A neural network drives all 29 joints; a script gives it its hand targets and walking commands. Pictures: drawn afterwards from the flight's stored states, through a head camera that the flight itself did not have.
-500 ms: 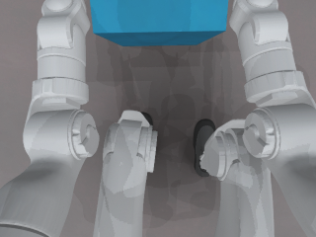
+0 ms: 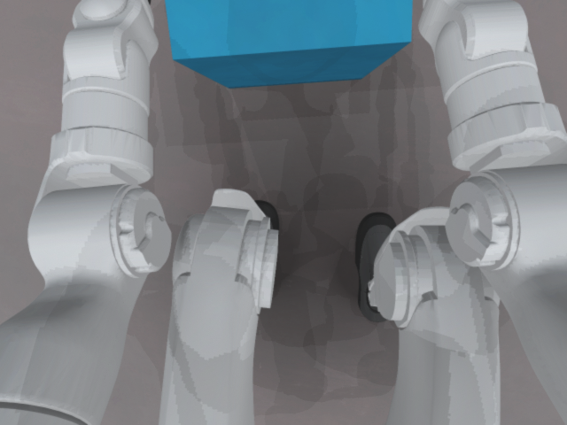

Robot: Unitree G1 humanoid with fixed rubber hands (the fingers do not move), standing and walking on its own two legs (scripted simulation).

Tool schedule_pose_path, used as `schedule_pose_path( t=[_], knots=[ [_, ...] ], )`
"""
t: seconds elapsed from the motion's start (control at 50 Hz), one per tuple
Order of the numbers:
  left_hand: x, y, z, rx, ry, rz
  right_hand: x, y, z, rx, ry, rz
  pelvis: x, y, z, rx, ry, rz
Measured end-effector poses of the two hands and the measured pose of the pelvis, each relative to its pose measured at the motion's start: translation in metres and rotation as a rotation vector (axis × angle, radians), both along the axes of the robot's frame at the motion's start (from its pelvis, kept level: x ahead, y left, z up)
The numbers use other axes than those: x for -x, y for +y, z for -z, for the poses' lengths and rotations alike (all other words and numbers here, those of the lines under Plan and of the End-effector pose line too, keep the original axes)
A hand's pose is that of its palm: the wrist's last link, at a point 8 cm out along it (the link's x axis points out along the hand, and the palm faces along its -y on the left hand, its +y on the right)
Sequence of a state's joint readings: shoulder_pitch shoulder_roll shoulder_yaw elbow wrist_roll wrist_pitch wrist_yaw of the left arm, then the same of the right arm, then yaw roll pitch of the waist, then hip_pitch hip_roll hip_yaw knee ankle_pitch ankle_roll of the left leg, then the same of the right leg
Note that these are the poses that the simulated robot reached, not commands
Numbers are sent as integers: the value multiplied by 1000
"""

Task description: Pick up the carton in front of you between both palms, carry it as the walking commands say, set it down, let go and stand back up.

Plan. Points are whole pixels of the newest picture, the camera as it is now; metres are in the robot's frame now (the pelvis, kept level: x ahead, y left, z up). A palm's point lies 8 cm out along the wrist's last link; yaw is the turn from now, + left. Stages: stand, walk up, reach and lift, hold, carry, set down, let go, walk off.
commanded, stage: set down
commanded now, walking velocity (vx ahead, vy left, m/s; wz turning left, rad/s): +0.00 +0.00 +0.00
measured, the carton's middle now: out of the picture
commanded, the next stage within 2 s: let go in 1.90 s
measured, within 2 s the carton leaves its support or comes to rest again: neither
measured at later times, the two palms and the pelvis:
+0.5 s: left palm out of the picture +0.53 +0.23 -0.16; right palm out of the picture +0.57 -0.08 -0.17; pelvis +0.00 -0.01 +0.00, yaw +0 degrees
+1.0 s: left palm out of the picture +0.55 +0.26 -0.14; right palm out of the picture +0.58 -0.09 -0.15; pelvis +0.01 +0.00 +0.00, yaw +0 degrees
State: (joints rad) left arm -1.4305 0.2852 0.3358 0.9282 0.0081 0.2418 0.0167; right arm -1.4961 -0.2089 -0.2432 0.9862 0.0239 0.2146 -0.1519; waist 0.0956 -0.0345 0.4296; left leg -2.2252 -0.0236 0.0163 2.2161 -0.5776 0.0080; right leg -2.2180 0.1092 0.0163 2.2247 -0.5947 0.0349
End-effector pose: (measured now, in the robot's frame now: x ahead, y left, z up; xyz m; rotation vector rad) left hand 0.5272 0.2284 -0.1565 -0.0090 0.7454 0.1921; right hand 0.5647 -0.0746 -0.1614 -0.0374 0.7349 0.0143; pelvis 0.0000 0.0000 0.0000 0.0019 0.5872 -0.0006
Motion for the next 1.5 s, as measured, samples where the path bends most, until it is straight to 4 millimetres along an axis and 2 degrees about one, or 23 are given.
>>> schedule_pose_path(
  t=[0.16, 0.56, 0.66, 0.74, 0.82, 0.88, 0.94, 1.02, 1.12, 1.2, 1.28, 1.38, 1.5],
  knots=[
    [-2, 3, 1, 26, 2, 25, -3, -1, 0, 0, 5, -35, 3, -6, 3, -9, -36, 11],
    [-1, 7, 7, 67, -27, 44, -5, -6, 8, -44, -12, -64, 2, -6, 5, -10, -58, 3],
    [1, 7, 18, 28, 9, 59, -6, -6, 18, -4, -1, -90, -2, -4, 4, -4, -50, 1],
    [6, 23, 34, -28, 53, -9, -8, -24, 29, 62, 12, -42, -8, 0, 3, 9, -35, 0],
    [-4, 47, 31, -73, 16, -64, -15, -43, 28, 78, -3, -3, -13, 4, 4, 19, -26, -2],
    [-14, 48, 20, -68, -29, -56, -19, -43, 23, 65, -31, -4, -13, 6, 6, 24, -26, -4],
    [-21, 39, 3, -40, -75, -42, -19, -33, 11, 46, -64, -22, -13, 6, 6, 26, -25, -12],
    [-22, 31, -30, -10, -123, -51, -18, -17, -22, 45, -100, -41, -9, 4, -2, 22, -25, -21],
    [-10, 42, -69, -20, -102, -97, -26, -13, -84, 73, -130, -27, -4, 1, -28, 22, 4, -28],
    [-7, 47, -101, -32, -88, -93, -30, -17, -117, 76, -93, 0, -4, 1, -53, 30, 59, -31],
    [-13, 47, -130, -43, -100, -74, -31, -21, -136, 56, -75, 15, -8, 3, -72, 36, 115, -32],
    [-23, 43, -154, -44, -121, -58, -31, -30, -151, 57, -93, 30, -13, 6, -91, 38, 167, -30],
    [-22, 41, -183, -33, -114, -51, -27, -43, -180, 84, -110, 31, -20, 8, -126, 33, 207, -20]
  ],
)
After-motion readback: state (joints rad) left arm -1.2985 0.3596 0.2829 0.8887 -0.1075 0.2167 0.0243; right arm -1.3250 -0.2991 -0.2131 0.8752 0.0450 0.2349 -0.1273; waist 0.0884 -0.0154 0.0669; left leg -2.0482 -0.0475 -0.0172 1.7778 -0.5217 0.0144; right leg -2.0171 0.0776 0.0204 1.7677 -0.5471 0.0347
